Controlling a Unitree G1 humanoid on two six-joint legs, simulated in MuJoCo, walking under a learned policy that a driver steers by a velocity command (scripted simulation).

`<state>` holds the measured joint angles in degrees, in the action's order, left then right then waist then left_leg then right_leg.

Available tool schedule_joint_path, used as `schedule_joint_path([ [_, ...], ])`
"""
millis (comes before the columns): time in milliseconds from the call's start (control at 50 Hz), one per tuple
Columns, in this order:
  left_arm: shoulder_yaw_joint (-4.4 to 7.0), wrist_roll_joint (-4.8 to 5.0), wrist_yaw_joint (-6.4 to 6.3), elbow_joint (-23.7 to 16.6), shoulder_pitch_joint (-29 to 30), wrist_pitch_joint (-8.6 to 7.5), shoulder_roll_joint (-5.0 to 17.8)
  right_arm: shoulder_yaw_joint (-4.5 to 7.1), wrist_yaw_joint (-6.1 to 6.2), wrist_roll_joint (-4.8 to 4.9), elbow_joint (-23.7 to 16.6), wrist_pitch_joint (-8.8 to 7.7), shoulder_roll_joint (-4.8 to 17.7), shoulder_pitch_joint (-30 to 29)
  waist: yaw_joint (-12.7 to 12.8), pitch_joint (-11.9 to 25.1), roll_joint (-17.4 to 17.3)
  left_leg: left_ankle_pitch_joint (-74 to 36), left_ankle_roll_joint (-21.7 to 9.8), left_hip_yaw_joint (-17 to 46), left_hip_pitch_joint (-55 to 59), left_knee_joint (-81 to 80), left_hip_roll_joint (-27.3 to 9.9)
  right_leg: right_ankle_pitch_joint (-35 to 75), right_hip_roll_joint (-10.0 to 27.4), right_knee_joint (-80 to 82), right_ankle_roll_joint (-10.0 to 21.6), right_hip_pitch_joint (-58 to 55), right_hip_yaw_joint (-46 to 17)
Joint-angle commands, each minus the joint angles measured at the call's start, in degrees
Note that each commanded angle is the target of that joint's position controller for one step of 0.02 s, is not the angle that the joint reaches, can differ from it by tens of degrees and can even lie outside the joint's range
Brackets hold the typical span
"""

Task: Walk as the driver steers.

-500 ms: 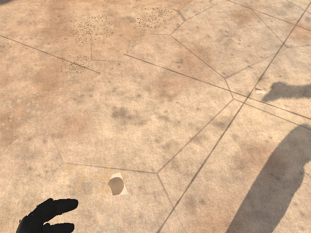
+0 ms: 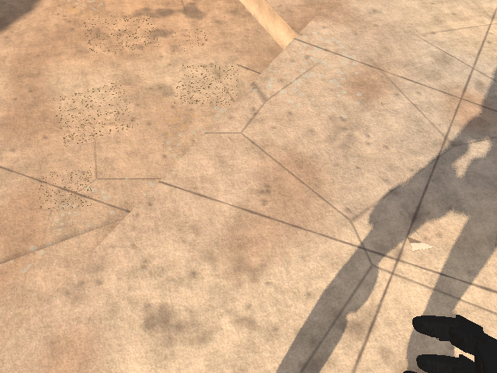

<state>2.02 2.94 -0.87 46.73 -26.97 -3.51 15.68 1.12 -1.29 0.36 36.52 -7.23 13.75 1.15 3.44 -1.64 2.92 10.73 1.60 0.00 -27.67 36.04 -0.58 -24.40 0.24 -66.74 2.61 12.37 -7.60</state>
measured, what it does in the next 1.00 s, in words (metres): walks ahead, turning right: right foot, then left foot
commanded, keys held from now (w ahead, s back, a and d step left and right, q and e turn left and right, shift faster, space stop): w+e+shift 0.94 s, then w+shift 0.06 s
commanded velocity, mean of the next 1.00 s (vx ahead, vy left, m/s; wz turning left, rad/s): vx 1.00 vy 0.00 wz -0.93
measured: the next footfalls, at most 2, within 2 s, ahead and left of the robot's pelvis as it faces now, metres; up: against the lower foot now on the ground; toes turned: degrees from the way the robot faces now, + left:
right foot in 0.36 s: +0.49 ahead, -0.16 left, +0.00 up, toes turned -23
left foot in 0.78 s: +0.95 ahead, -0.18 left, +0.00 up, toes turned -51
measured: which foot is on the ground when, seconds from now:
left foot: down 0.00-0.36, up 0.38-0.76, down 0.78-1.00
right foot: up 0.00-0.34, down 0.36-0.80, up 0.82-1.00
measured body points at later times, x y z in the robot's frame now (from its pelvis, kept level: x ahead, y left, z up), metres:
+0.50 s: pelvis +0.42 -0.09 +0.00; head +0.44 -0.11 +0.45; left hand +0.61 +0.14 -0.11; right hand +0.50 -0.40 -0.08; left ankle +0.42 +0.12 -0.60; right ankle +0.46 -0.14 -0.71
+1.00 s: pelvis +0.83 -0.25 +0.02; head +0.83 -0.27 +0.47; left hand +1.16 -0.24 -0.05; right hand +0.61 -0.46 -0.10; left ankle +0.92 -0.15 -0.72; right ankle +0.75 -0.32 -0.61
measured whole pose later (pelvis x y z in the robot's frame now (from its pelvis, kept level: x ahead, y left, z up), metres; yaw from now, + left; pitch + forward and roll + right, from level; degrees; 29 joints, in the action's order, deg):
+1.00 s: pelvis +0.83 -0.25 +0.02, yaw -56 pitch -1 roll +4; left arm 3.7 2.5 0.6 35.1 -11.3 -0.6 19.5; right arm 4.9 -0.4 0.0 44.1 -5.7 17.8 20.2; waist -3.7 -2.7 2.9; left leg 15.7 0.7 -5.2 -8.3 25.1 1.4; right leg -18.1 4.2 -75.9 3.7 37.0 -1.3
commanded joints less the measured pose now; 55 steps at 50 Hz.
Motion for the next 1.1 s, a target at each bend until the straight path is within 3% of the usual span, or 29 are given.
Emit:
schedule_joint_path([
  [20,0.88,-0.62,0.00,-9.24,9.90,-1.47,4.68,3.64,0.91,-0.91,3.79,0.80,7.89,18.06,-10.46,6.53,-7.17,12.92,-10.63,26.86,36.56,-19.75,-18.44,5.81,6.55,-14.59,0.95,36.60,1.82],
  [40,1.24,-0.79,0.62,-9.93,9.45,-0.59,3.82,3.15,1.05,-1.98,4.48,0.59,5.95,15.25,-7.12,4.43,-8.86,7.25,-10.87,21.61,29.75,-20.65,-17.35,7.36,8.56,-11.97,0.89,33.02,0.88],
  [80,1.05,0.18,1.57,-10.64,9.23,1.90,1.03,2.69,0.90,-1.22,5.85,0.49,3.12,11.11,-3.70,0.39,-9.85,2.66,-10.26,12.82,22.12,-23.74,-16.61,5.34,11.03,-9.41,0.53,30.76,0.82],
  [160,0.61,-1.15,2.43,-13.43,12.83,3.00,1.38,3.86,1.46,-0.82,6.09,-0.20,7.68,6.39,-0.44,-4.88,-6.19,-6.68,-9.32,-1.36,15.12,-28.93,-15.18,17.34,11.95,-1.05,-0.93,31.33,2.22],
  [240,0.81,-1.33,4.38,-14.75,20.53,2.18,3.52,4.91,1.86,-0.48,6.86,-0.12,13.03,9.45,-2.89,-6.50,-0.67,-13.07,-6.53,-12.12,19.39,-31.03,-11.58,31.44,7.95,16.98,1.74,23.54,10.35],
  [300,2.67,-0.52,4.93,-15.13,18.90,2.19,7.94,6.03,1.75,0.09,6.75,1.60,18.22,12.17,0.06,-2.26,-5.89,-55.01,-5.33,-14.57,30.32,-19.36,-12.72,24.69,0.49,20.33,4.44,15.49,17.74],
  [340,5.69,-0.04,4.50,-11.22,1.63,3.27,13.66,6.62,1.87,0.52,5.44,3.11,20.27,10.29,9.66,6.59,-9.40,-71.38,-5.62,-13.52,26.45,5.16,-13.99,15.89,-3.67,19.53,7.61,-5.50,18.31],
  [360,7.64,0.13,3.42,-7.36,-9.94,3.99,17.03,5.78,1.81,0.50,5.29,2.68,17.58,8.85,14.80,9.83,-4.33,-52.29,-3.34,-12.73,13.56,26.77,-9.99,18.08,-3.11,23.90,10.19,-23.92,12.55],
  [380,7.59,0.13,2.92,-6.69,-6.18,4.52,20.10,2.46,1.21,-1.07,3.35,0.49,5.64,10.47,6.87,4.23,19.97,18.87,-0.58,-9.92,-7.15,56.47,4.77,22.84,2.36,29.25,15.89,-29.56,-4.31],
  [400,5.52,-1.95,3.42,-11.93,0.09,2.12,18.92,0.83,0.29,0.59,-1.56,-2.55,4.84,17.74,-0.93,19.97,21.33,22.34,-2.21,6.91,-21.14,62.63,6.07,-8.51,14.27,45.44,26.70,-38.12,-41.56],
  [420,5.12,-2.00,3.61,-13.31,0.04,0.85,13.48,2.02,0.11,1.88,-2.41,-3.93,12.30,7.79,3.84,15.21,7.27,14.82,-4.80,9.42,-21.62,55.85,2.36,-19.23,14.68,54.01,21.76,-32.14,-45.51],
  [440,4.83,-2.62,3.94,-12.10,1.18,-0.59,13.01,2.10,0.45,2.76,-3.85,-4.05,11.69,3.52,1.26,5.50,-1.32,11.58,-5.24,8.25,-21.65,48.79,1.11,-16.26,14.00,55.95,19.56,-21.54,-42.87],
  [460,4.35,-2.74,4.12,-12.11,4.47,-1.60,11.64,1.68,1.21,1.00,-2.55,-3.47,10.26,3.94,-1.57,3.88,-8.11,9.19,-4.94,9.22,-16.37,43.02,-1.72,-9.95,12.26,54.29,17.80,-13.71,-37.98],
  [500,3.85,-3.31,3.16,-13.25,10.06,-1.93,10.57,2.24,1.09,-0.41,-1.07,-1.51,10.63,7.84,-5.86,0.64,-5.42,7.36,-2.63,10.64,-8.70,35.80,-3.35,-1.08,7.18,52.86,17.68,-1.10,-28.87],
  [520,3.44,-2.55,2.66,-12.95,10.33,-1.82,9.44,2.43,1.14,-0.62,-1.07,-0.81,10.51,7.54,-6.30,-0.71,-4.90,7.49,-1.53,9.99,-7.51,31.08,-3.76,1.96,5.84,53.59,17.37,1.64,-24.98],
  [600,3.36,-1.28,0.07,-11.25,8.38,-1.11,8.87,0.87,0.89,-1.75,-5.39,-0.25,5.34,-5.36,-1.89,-5.20,-3.98,-8.99,2.40,4.60,-0.88,7.43,-1.11,11.82,-0.46,54.17,14.17,12.35,-13.26],
  [640,4.06,-1.02,-0.20,-10.17,6.70,-0.53,10.14,0.89,0.32,-0.89,-7.02,-0.47,4.39,-8.53,0.67,-3.80,-2.10,-17.90,3.09,3.03,6.94,-0.75,1.36,8.41,-1.06,53.97,11.39,15.41,-12.54],
  [720,4.40,-0.04,-0.71,-8.24,4.59,-0.21,8.59,3.16,0.34,1.82,-7.78,-0.91,9.11,-8.26,0.47,-2.43,2.24,-16.12,3.09,7.77,8.34,-7.71,0.57,5.96,1.52,47.55,8.59,3.51,-18.16],
  [760,4.62,-0.91,-0.59,-8.21,5.56,0.56,8.48,5.30,0.75,2.29,-5.86,-1.28,12.29,1.03,-4.99,2.64,4.07,-8.58,1.33,6.17,16.24,-6.42,0.89,20.74,1.95,37.40,6.60,-1.59,-18.12],
  [780,3.90,-2.27,0.11,-9.39,7.58,0.77,7.25,6.42,1.31,2.55,-3.80,-1.00,13.62,13.14,-11.73,10.35,3.95,-4.91,0.12,6.02,29.85,-3.56,-1.41,26.97,-0.38,23.17,4.24,1.59,-15.03],
  [800,1.61,-4.29,0.77,-10.92,6.47,0.64,0.72,6.55,1.98,1.69,-1.91,-0.32,16.17,26.15,-14.75,21.14,-5.42,10.18,-1.57,17.95,50.17,0.12,-10.75,8.08,-3.27,1.28,2.86,13.80,-10.71],
  [820,0.23,1.35,0.85,-14.27,-3.25,-0.24,-2.14,6.73,0.51,-1.29,-1.01,-0.44,20.40,25.13,-6.22,26.58,-36.82,38.39,-11.34,58.00,58.34,-19.35,-24.48,-7.49,-6.28,-17.04,1.01,32.44,-5.47],
  [840,0.55,2.42,0.16,-12.15,-0.14,0.29,3.32,5.74,0.29,-0.91,-3.27,-0.02,14.04,18.87,-8.03,17.94,-27.10,48.89,-10.98,58.03,51.56,-22.99,-22.96,-0.75,-0.60,-21.58,0.55,38.01,-3.46],
  [860,1.30,0.78,0.33,-12.73,6.77,0.65,6.76,4.89,0.77,-0.45,-3.24,0.65,10.23,16.49,-9.54,10.67,-17.91,38.90,-9.49,45.64,44.30,-21.74,-20.65,2.94,0.74,-21.51,0.28,38.66,-0.58],
  [880,1.59,-0.75,0.47,-13.21,10.69,1.02,7.19,4.78,0.92,-0.91,-1.88,1.06,10.04,16.08,-8.95,6.81,-7.41,25.05,-8.59,35.66,37.08,-20.76,-18.44,4.62,3.12,-19.15,0.37,35.67,0.33],
  [900,1.96,-1.78,0.76,-14.47,13.98,1.02,6.98,4.65,1.00,-1.24,-0.38,1.14,9.57,15.09,-7.84,3.56,-5.09,15.75,-8.36,28.33,31.07,-20.56,-16.26,6.05,5.24,-14.97,0.79,33.67,0.14],
  [960,1.62,-0.12,1.71,-15.62,14.55,2.61,3.94,3.45,0.78,-0.25,3.18,0.40,5.57,14.34,-4.94,-0.21,-8.38,6.29,-7.97,16.15,23.89,-22.99,-13.69,5.72,8.85,-10.30,1.47,31.49,0.42],
  [1020,0.60,-0.58,1.99,-16.62,16.98,2.42,1.82,3.68,0.51,-0.29,5.34,0.04,7.35,15.88,-3.74,-3.66,-4.87,1.29,-10.22,10.97,22.06,-26.44,-14.60,11.28,8.09,-5.85,0.96,35.99,-1.01],
  [1100,0.38,-1.09,3.11,-17.41,24.02,1.05,3.19,3.61,0.64,-0.80,7.23,-0.03,9.54,18.66,-4.80,-8.02,-2.13,-7.32,-9.71,-0.18,21.93,-31.19,-12.52,24.04,5.16,9.64,1.08,35.46,2.53],
])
